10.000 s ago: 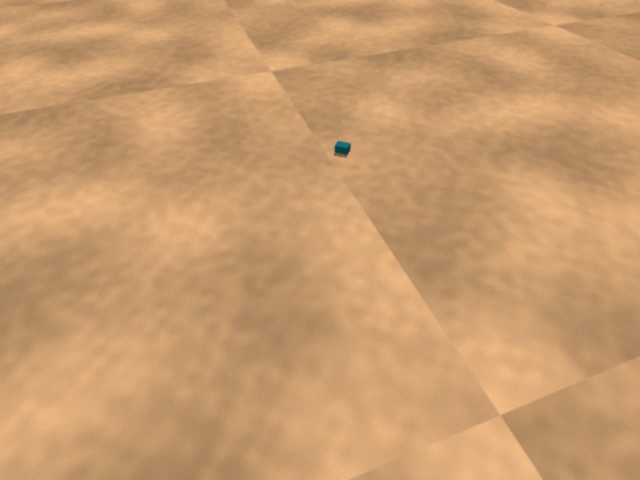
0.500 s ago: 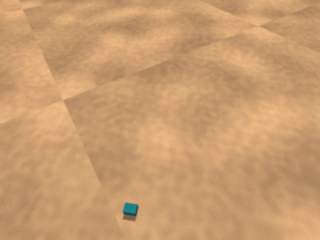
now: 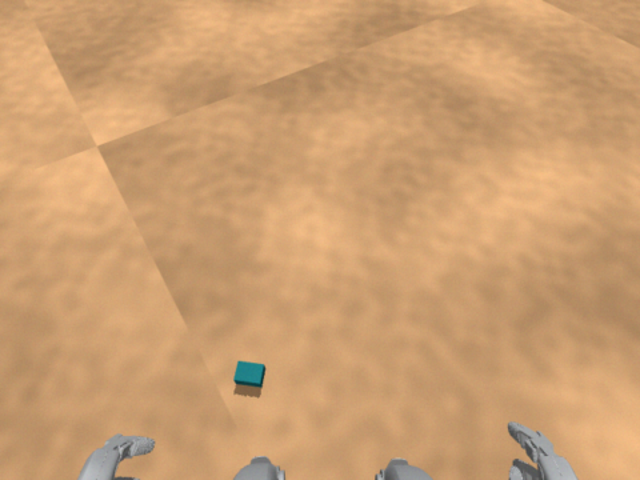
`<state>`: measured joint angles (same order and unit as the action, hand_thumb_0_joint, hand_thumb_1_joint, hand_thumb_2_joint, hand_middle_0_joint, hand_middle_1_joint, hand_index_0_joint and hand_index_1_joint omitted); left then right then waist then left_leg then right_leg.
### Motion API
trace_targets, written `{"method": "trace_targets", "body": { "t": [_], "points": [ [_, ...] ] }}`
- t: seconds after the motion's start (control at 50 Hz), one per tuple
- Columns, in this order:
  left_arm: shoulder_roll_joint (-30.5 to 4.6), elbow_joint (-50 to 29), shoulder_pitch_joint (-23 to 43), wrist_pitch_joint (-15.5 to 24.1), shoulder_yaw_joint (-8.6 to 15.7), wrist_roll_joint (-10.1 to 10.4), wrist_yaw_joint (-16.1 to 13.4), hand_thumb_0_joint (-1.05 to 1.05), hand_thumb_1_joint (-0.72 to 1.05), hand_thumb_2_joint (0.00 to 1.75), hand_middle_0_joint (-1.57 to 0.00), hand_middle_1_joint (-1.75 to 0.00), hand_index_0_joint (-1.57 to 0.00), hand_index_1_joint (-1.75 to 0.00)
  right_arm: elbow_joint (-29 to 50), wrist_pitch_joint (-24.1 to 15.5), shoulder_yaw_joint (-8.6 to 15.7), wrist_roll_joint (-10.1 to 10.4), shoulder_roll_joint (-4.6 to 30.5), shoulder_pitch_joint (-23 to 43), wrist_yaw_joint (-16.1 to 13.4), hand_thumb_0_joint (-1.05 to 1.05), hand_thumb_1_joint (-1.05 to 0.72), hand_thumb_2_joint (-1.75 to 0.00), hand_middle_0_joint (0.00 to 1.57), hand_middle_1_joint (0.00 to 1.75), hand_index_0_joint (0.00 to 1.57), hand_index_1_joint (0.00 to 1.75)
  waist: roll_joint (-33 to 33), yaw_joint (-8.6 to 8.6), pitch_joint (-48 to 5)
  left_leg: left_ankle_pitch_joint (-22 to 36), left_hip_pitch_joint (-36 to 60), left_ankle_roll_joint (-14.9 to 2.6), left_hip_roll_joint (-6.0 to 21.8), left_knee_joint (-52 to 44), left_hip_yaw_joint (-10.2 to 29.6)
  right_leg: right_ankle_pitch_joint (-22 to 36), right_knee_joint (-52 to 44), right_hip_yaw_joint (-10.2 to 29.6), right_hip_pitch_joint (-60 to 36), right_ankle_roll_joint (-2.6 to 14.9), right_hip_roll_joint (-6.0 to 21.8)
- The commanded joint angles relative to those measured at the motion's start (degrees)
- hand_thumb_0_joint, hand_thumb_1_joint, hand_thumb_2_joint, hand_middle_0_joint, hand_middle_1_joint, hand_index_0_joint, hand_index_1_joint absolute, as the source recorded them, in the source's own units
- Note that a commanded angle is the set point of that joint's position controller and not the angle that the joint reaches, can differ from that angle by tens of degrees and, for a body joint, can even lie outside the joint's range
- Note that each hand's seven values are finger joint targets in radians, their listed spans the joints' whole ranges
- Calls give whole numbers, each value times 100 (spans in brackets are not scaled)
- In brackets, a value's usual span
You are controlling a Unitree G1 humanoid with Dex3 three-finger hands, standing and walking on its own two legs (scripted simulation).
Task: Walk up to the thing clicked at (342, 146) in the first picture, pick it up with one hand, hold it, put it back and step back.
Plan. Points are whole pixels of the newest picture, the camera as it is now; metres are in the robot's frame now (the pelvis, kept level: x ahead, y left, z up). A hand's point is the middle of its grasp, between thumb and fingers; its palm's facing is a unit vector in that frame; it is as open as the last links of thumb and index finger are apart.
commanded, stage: rise first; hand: left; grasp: from above
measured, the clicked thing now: (250, 374) +0.44 +0.21 -0.70
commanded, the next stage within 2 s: none
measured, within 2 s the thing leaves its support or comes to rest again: neither
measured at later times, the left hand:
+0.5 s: hand (173, 449) +0.21 +0.27 -0.31, palm faces -0.43 -0.61 -0.67, open 12.2 cm
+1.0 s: hand (199, 402) +0.32 +0.28 -0.46, palm faces -0.51 -0.21 -0.83, open 11.7 cm
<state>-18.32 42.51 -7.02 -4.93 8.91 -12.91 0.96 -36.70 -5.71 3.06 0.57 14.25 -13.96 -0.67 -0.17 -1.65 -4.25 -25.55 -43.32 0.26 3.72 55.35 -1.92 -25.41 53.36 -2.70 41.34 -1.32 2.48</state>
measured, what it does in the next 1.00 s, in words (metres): lowers itself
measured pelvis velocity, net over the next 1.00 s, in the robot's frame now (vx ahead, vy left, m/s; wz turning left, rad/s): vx -0.09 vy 0.00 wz -0.07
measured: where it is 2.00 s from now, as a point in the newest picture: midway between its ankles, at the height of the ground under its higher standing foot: outside the picture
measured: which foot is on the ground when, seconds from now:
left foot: down 0.00-1.00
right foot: down 0.00-1.00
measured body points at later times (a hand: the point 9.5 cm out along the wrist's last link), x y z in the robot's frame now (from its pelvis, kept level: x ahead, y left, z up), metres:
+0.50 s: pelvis -0.04 +0.00 -0.16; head +0.12 +0.01 +0.26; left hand +0.23 +0.30 -0.27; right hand +0.15 -0.27 -0.26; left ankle +0.01 +0.12 -0.68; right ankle +0.00 -0.14 -0.68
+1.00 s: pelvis -0.09 +0.00 -0.32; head +0.13 +0.03 +0.07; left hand +0.34 +0.29 -0.42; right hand -0.01 -0.29 -0.44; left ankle +0.01 +0.12 -0.68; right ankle +0.00 -0.14 -0.68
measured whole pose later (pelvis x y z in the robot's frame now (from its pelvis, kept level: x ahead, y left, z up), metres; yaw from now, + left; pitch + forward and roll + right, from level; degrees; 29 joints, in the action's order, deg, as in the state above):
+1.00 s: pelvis -0.09 +0.00 -0.32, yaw -4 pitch +34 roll -6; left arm -38.7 64.8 38.1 19.4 8.8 -58.9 -8.5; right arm -42.1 -3.8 1.9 -3.8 15.5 -8.4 4.5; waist 0.3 -6.2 -5.9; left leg -37.0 -122.3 -0.2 4.4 125.1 5.3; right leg -37.7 122.3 -3.7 118.2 -0.5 2.5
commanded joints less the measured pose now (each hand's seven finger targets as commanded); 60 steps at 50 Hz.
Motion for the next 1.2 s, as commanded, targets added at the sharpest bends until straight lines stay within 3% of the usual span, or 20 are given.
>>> {"method": "trace_targets", "body": {
  "t": [0.0, 0.02, 0.06, 0.12, 0.18, 0.22, 0.28, 0.34, 0.42, 0.48, 0.6, 0.66, 0.7, 0.8, 0.88, 0.9, 0.92, 0.98, 1.02, 1.18],
  "points": [
    [-1055, -1431, -168, 43, 249, -99, -90, 0, -33, 78, -38, -77, -35, -80, 875, -360, 315, -5, 878, 80, -65, 0, -90, -90, 20, 30, 20, 30, 498, 38, -1350, 1341, 680, 2, -185, -448, 227, 1011, -190, -36, -19, 262, -266],
    [-1100, -1444, -271, 7, 326, -143, -93, 0, -31, 77, -39, -76, -36, -79, 911, -385, 318, -6, 878, 125, -71, 0, -90, -90, 20, 30, 20, 30, 520, 59, -1323, 1162, 621, 5, -175, -418, 281, 858, -132, -42, 99, 254, -267],
    [-1008, -1523, -543, -94, 234, -197, -89, 0, -30, 76, -37, -78, -36, -79, 891, -425, 309, -10, 857, 37, -80, 0, -89, -90, 20, 30, 20, 30, 409, -18, -1451, 1208, 465, -31, -188, -190, 242, 965, -5, -32, 151, 239, -263],
    [-1082, -1611, 206, -65, 148, -378, -123, 0, -30, 75, -38, -78, -37, -79, 919, -533, 257, -32, 861, 152, -97, 0, -91, -90, 20, 30, 20, 30, 375, -204, -1287, 888, -17, -55, -163, 215, 272, 732, 346, 5, 738, 222, -243],
    [-1209, -1227, 662, 169, 222, -730, -139, 0, -30, 75, -40, -75, -38, -78, 916, -661, 233, -65, 884, 262, -70, 0, -92, -91, 20, 30, 20, 30, 354, -201, -1331, 413, -784, -60, -184, 792, 349, 314, 1018, 28, 1583, 231, -222],
    [-1230, -1225, 811, 409, 146, -997, -134, 0, -28, 74, -41, -75, -39, -77, 929, -745, 256, -72, 939, 272, -33, 0, -91, -90, 20, 30, 20, 30, 509, -114, -1736, 291, -986, -31, -198, 1104, 375, 189, 1452, 51, 1980, 251, -195],
    [-1288, -1121, 1220, 741, -10, -1386, -173, 0, -24, 71, -43, -74, -42, -75, 874, -818, 291, -47, 994, 314, -1, 0, -92, -91, 20, 30, 20, 30, 449, -197, -2176, 136, -1493, -50, -232, 1687, 382, 118, 1984, 82, 2509, 242, -197],
    [-1613, -681, 1399, 1008, 175, -1799, -350, 0, -25, 71, -44, -72, -42, -74, 755, -820, 304, -28, 1081, 379, 66, 0, -93, -91, 20, 30, 20, 30, 515, -13, -2482, 282, -2033, -22, -246, 2204, 455, 174, 2644, 73, 3110, 271, -165],
    [-2064, -668, 1880, 1191, 315, -2276, -536, 0, -25, 72, -43, -73, -42, -74, 624, -713, 391, -11, 1157, 376, 125, 0, -95, -92, 20, 30, 20, 30, 649, 102, -3171, 673, -2421, -53, -262, 2933, 407, 409, 3238, 98, 3640, 298, -163],
    [-2105, -361, 2476, 1286, 256, -2535, -586, 0, -25, 72, -43, -72, -42, -73, 458, -626, 422, -33, 1185, 312, 197, 0, -95, -92, 20, 30, 20, 30, 563, 1, -3506, 722, -2788, -75, -255, 3402, 454, 449, 3662, 57, 4018, 307, -165],
    [-2750, 94, 3867, 1723, 320, -3169, -690, 0, -19, 69, -46, -66, -46, -67, 223, -453, 457, -129, 1200, 126, 277, 0, -95, -91, 20, 30, 20, 30, 352, -60, -3896, 57, -3948, -166, -289, 4358, 295, 15, 4166, 81, 4488, 275, -185],
    [-2771, 424, 4379, 1941, 202, -3440, -754, 0, -19, 69, -45, -66, -45, -66, 105, -377, 473, -174, 1223, 29, 311, 0, -95, -92, 20, 30, 20, 30, 463, -151, -3937, -262, -4135, -151, -265, 4613, 329, -290, 4416, 1, 4909, 280, -194],
    [-3124, 566, 4624, 2064, 361, -3620, -855, 0, -18, 70, -43, -67, -43, -66, 66, -313, 445, -214, 1250, -4, 326, 0, -92, -91, 20, 30, 20, 30, 397, -110, -4098, -402, -4390, -181, -276, 4816, 329, -417, 4559, -29, 4937, 270, -203],
    [-3436, 1100, 5256, 2296, 341, -4023, -994, 0, -14, 71, -41, -66, -41, -65, -57, -158, 398, -298, 1295, -100, 387, 0, -88, -90, 20, 30, 20, 30, 533, -240, -3827, -968, -4893, -198, -271, 5114, 401, -970, 4911, -162, 5589, 277, -235],
    [-3787, 1413, 5558, 2459, 420, -4355, -1125, 0, -11, 72, -42, -64, -43, -63, -131, -7, 333, -386, 1318, -147, 438, 0, -88, -90, 20, 30, 20, 30, 653, -258, -3834, -967, -5123, -208, -286, 5412, 374, -989, 5155, -216, 5764, 284, -251],
    [-3710, 1473, 5677, 2497, 343, -4432, -1146, 0, -14, 75, -40, -65, -40, -65, -164, 33, 317, -404, 1313, -219, 457, 0, -89, -90, 20, 30, 20, 30, 684, -338, -3848, -886, -5158, -203, -280, 5489, 396, -906, 5263, -248, 5836, 289, -262],
    [-3914, 1413, 5861, 2555, 457, -4530, -1207, 0, -14, 75, -41, -64, -41, -64, -204, 69, 317, -436, 1343, -213, 465, 0, -89, -90, 20, 30, 20, 30, 728, -312, -3872, -913, -5173, -197, -280, 5523, 425, -921, 5367, -274, 5958, 296, -258],
    [-3950, 1777, 5962, 2607, 382, -4793, -1298, 0, -16, 77, -39, -65, -39, -66, -289, 166, 261, -507, 1366, -267, 515, 0, -89, -90, 20, 30, 20, 30, 1028, -351, -3783, -715, -5106, -165, -256, 5661, 493, -711, 5670, -345, 6253, 326, -263],
    [-3787, 1866, 6231, 2653, 217, -4909, -1358, 0, -17, 75, -39, -63, -38, -64, -339, 222, 272, -554, 1393, -257, 536, 0, -89, -90, 20, 30, 20, 30, 1107, -497, -3622, -838, -5155, -164, -244, 5725, 552, -777, 5778, -390, 6580, 327, -262],
    [-4105, 2218, 6783, 2764, 200, -5406, -1680, 0, -20, 75, -37, -64, -36, -64, -498, 420, 225, -723, 1494, -253, 606, 0, -90, -90, 20, 30, 20, 30, 1404, -593, -3604, -813, -5210, -135, -234, 6056, 637, -751, 6212, -490, 7050, 326, -247]
  ]
}}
